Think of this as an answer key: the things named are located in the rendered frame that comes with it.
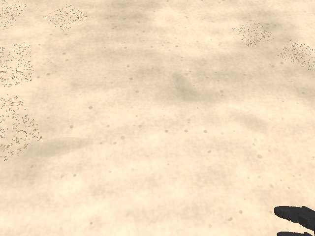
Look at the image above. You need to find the right robot hand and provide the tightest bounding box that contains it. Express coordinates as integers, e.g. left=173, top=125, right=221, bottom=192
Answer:
left=274, top=206, right=315, bottom=236

